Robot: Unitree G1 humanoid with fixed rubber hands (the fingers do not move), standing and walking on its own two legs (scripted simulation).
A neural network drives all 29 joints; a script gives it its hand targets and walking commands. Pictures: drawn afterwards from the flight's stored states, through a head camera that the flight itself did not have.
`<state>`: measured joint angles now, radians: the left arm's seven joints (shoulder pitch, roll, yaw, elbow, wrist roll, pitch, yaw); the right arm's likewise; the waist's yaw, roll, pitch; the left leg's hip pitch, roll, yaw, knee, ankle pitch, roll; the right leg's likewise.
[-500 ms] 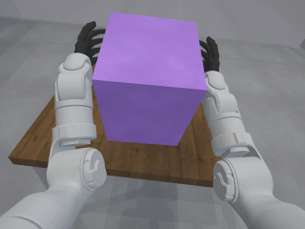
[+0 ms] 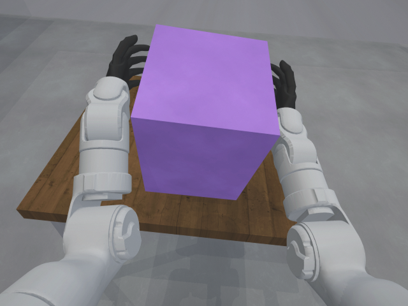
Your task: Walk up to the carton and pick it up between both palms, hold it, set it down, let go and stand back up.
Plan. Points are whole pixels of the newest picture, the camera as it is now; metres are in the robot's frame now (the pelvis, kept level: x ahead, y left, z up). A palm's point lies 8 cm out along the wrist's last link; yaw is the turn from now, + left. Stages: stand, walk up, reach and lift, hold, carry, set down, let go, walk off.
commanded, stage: set down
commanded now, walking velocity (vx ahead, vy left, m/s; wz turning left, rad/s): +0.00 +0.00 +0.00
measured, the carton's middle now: (200, 122) +0.40 +0.01 +0.17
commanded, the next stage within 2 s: none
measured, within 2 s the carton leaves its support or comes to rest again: neither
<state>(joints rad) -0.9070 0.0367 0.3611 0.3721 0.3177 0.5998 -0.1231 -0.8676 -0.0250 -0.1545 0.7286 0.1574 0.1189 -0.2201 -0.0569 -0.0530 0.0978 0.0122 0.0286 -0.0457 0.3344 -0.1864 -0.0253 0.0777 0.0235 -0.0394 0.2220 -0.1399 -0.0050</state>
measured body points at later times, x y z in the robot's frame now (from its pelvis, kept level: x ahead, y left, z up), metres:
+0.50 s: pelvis +0.00 +0.00 +0.00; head -0.01 +0.04 +0.45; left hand +0.44 +0.14 +0.21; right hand +0.42 -0.16 +0.20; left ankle +0.01 +0.13 -0.75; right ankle +0.00 -0.11 -0.75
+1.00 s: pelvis +0.02 +0.00 +0.00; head +0.03 +0.03 +0.45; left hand +0.46 +0.13 +0.16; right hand +0.43 -0.16 +0.16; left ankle +0.01 +0.13 -0.75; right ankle +0.00 -0.11 -0.75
